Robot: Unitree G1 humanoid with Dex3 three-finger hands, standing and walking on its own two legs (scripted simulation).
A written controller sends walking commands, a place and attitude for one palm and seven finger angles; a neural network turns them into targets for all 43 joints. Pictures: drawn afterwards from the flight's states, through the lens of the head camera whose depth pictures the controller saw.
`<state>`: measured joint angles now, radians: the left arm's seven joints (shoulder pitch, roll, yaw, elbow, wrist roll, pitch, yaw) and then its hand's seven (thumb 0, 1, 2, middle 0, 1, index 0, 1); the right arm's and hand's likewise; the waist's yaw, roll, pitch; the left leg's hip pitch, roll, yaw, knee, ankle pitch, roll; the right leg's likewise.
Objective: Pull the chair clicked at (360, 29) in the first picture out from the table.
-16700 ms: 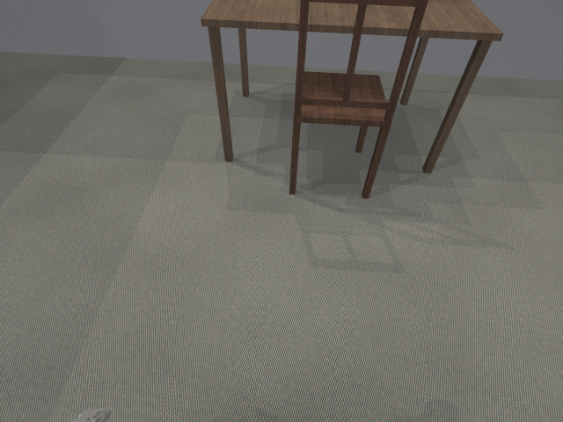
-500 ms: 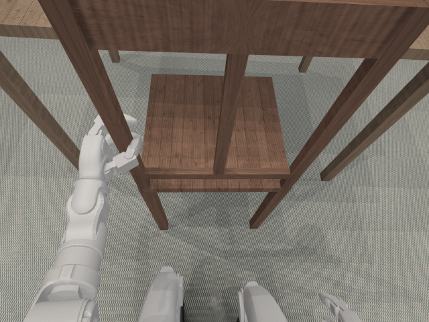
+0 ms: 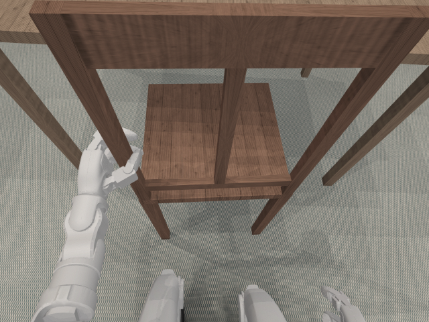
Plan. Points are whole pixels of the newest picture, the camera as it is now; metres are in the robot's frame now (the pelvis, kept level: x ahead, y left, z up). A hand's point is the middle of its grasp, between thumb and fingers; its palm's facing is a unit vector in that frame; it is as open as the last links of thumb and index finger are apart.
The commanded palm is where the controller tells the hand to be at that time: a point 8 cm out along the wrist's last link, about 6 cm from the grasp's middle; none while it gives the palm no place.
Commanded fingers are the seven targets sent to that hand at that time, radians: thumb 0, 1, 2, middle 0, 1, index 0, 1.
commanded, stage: step backward, pulling the chair out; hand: left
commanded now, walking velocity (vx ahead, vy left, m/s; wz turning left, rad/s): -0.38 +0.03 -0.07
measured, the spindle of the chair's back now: (225, 140) +0.42 -0.01 +0.06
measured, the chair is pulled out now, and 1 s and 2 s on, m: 0.03 0.10 0.21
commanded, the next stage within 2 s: none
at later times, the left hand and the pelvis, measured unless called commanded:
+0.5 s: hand (136, 179) +0.35 +0.14 +0.04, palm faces +0.00 -0.99 -0.14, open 5.8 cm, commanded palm +0.33 +0.19 +0.05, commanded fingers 0.00 0.90 0.90 -0.50 -1.45 -0.50 -1.45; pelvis -0.01 +0.01 +0.10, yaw -1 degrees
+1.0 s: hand (131, 218) +0.29 +0.14 +0.04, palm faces -0.01 -0.98 -0.18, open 5.8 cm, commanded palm +0.27 +0.19 +0.05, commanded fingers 0.00 0.90 0.90 -0.50 -1.45 -0.50 -1.45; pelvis -0.07 +0.01 +0.10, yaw -2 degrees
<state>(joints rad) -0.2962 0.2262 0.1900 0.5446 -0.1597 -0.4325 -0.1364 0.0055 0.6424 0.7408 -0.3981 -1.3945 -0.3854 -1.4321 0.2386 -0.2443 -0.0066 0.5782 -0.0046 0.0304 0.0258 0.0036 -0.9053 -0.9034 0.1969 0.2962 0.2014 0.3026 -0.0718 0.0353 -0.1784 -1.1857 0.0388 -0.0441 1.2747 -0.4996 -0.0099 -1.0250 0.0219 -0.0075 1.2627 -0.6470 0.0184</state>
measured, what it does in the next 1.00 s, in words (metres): rises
